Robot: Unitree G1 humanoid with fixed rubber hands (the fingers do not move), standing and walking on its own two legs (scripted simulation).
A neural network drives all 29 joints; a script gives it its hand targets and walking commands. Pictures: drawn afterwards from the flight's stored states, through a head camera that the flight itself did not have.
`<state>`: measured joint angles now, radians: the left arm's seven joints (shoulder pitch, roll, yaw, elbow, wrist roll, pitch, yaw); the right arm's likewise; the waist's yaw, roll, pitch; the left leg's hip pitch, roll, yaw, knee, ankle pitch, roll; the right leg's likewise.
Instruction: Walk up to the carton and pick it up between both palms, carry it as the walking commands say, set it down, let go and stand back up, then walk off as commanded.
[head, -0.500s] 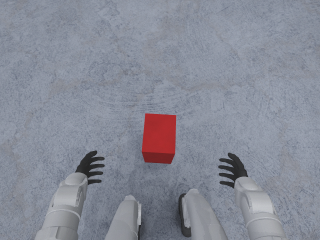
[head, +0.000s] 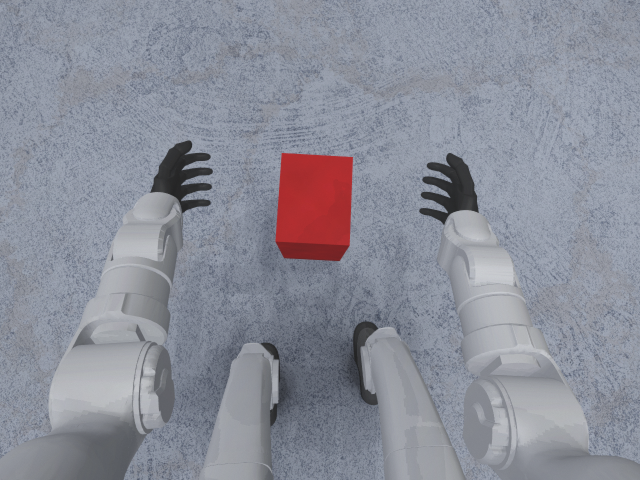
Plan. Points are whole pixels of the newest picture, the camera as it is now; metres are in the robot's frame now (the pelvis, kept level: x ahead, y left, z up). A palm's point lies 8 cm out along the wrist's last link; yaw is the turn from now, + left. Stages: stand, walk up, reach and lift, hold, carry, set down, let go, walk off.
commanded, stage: reach and lift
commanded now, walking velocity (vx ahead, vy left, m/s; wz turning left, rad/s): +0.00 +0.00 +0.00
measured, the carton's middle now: (314, 213) +0.51 -0.02 -0.54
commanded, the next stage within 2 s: none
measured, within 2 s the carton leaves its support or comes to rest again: neither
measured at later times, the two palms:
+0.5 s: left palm (200, 122) +0.55 +0.14 -0.13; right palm (439, 141) +0.50 -0.19 -0.13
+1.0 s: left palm (219, 158) +0.55 +0.14 -0.26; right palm (413, 173) +0.50 -0.18 -0.25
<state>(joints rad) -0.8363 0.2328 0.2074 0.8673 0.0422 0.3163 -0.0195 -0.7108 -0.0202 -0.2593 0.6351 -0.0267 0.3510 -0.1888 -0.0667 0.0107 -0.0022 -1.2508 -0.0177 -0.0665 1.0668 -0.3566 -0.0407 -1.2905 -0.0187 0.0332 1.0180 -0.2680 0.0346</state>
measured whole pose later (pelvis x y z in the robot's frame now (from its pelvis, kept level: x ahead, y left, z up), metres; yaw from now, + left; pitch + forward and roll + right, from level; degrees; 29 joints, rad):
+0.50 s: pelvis +0.02 +0.01 -0.01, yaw -1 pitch +45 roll +0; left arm -1.17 0.19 0.34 0.90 0.16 0.14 0.01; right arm -1.04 -0.03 -0.44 0.70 -0.15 0.14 -0.12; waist -0.06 0.01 -0.02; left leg -1.49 -0.02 -0.06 1.07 -0.36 -0.04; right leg -1.52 0.00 0.06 1.01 -0.27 0.05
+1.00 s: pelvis +0.01 +0.00 -0.12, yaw -1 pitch +50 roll -1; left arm -1.25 0.25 0.27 0.94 0.09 0.12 0.06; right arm -1.13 -0.06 -0.43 0.77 -0.09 0.11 -0.15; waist -0.06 0.01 -0.02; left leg -1.88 -0.05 -0.09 1.53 -0.52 -0.05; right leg -1.92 0.03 0.06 1.46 -0.42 0.06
